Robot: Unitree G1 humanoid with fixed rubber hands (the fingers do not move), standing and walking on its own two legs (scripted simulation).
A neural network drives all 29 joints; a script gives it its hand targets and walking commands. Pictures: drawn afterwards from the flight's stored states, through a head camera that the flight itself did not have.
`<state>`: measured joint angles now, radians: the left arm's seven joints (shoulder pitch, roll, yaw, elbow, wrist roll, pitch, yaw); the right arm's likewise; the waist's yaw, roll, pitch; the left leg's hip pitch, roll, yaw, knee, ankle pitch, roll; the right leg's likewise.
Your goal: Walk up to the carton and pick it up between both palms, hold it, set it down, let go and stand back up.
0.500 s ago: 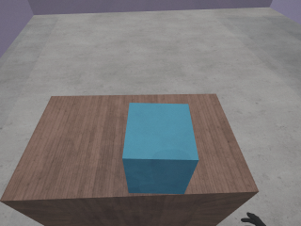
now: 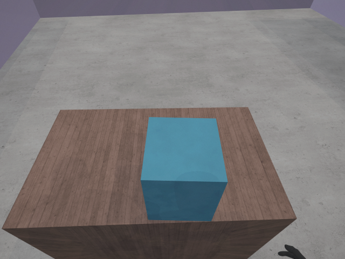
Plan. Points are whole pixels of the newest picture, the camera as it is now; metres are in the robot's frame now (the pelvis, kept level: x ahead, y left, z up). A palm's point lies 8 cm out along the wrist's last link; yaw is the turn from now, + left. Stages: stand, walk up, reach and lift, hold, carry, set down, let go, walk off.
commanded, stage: stand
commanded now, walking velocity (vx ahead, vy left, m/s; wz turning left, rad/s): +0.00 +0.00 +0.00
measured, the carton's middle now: (181, 170) +0.39 -0.02 -0.08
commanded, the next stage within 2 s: none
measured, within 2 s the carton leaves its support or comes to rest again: neither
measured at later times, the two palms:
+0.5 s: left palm out of the picture +0.08 +0.31 -0.10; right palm out of the picture +0.10 -0.30 -0.10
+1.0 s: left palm out of the picture +0.08 +0.31 -0.10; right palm out of the picture +0.10 -0.30 -0.10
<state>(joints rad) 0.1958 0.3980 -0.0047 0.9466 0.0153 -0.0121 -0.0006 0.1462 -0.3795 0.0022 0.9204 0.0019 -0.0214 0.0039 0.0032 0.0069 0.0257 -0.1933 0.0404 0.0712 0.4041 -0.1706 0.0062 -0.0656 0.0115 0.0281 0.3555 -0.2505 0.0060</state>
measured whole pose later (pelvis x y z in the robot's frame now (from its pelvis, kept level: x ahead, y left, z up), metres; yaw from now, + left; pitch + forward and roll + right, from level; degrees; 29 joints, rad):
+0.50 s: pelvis +0.00 +0.00 +0.00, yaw +0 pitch -2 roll -1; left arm 0.18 0.40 0.00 0.96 0.02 -0.02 0.00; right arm 0.15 -0.38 0.00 0.95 0.00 -0.02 0.00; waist 0.00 0.01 0.03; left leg -0.19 0.04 0.07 0.39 -0.16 0.01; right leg -0.07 0.01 0.03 0.34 -0.24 0.00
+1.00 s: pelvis +0.00 +0.00 +0.00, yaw +0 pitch -2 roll -1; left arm 0.18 0.40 0.00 0.98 0.02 -0.02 0.00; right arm 0.15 -0.38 0.00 0.95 0.00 -0.02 0.00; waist -0.01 0.01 0.03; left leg -0.19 0.04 0.07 0.39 -0.16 0.00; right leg -0.06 0.01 0.03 0.33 -0.24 0.01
